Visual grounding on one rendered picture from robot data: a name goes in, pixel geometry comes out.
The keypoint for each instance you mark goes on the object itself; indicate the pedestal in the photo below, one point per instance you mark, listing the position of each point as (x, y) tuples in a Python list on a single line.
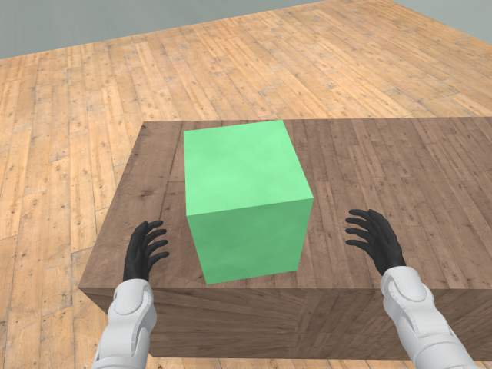
[(431, 178)]

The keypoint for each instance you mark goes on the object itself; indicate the carton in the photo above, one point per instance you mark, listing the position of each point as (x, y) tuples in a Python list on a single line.
[(248, 202)]

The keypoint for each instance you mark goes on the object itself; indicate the robot right hand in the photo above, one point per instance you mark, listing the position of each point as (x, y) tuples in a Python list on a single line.
[(382, 244)]

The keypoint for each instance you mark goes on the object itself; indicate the robot left hand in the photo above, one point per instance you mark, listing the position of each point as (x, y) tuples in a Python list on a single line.
[(138, 262)]

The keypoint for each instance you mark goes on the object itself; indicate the left robot forearm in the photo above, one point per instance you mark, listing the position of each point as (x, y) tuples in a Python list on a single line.
[(124, 343)]

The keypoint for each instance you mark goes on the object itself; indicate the right robot forearm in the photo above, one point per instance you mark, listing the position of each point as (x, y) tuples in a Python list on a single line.
[(423, 331)]

